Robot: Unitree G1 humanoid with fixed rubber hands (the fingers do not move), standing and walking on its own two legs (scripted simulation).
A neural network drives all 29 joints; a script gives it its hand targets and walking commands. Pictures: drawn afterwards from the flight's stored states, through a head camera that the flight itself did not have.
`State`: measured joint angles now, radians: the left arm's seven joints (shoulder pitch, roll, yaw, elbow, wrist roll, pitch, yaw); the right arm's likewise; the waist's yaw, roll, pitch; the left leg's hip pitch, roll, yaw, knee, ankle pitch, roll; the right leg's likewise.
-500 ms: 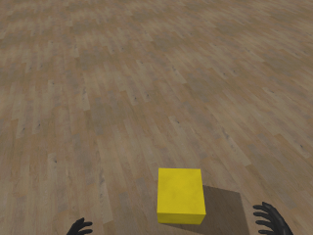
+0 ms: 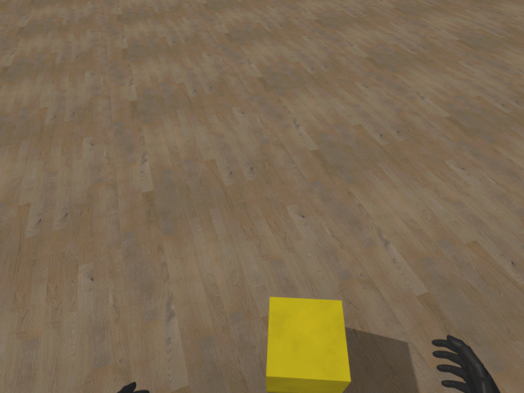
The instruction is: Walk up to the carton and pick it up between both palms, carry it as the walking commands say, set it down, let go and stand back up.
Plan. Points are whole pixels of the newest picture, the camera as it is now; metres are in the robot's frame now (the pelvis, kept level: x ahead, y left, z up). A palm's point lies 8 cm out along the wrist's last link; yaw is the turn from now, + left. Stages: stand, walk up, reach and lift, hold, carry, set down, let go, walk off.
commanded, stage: stand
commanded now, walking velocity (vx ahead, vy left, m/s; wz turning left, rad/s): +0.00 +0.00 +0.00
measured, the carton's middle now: (303, 346) +0.43 -0.10 -0.66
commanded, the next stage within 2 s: none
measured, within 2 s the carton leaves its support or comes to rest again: neither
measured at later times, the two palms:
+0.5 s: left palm out of the picture +0.08 +0.23 -0.09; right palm out of the picture +0.13 -0.31 -0.05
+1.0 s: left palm out of the picture +0.07 +0.23 -0.09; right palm out of the picture +0.12 -0.32 -0.05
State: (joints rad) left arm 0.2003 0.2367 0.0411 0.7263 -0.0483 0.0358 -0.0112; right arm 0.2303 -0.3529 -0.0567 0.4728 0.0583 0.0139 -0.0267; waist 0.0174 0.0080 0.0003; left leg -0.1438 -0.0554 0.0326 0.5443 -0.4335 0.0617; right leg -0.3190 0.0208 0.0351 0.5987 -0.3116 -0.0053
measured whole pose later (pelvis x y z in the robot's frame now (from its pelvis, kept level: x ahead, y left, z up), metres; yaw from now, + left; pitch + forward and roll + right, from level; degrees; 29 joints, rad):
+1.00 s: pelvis -0.04 -0.02 +0.00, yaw +0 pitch -1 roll +1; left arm 0.20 0.24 0.04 0.77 -0.05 0.00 -0.01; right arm 0.24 -0.38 -0.06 0.53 0.06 -0.01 -0.03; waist 0.01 0.01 0.01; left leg -0.14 -0.06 0.03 0.53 -0.37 0.04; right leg -0.32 0.02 0.03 0.60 -0.25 -0.02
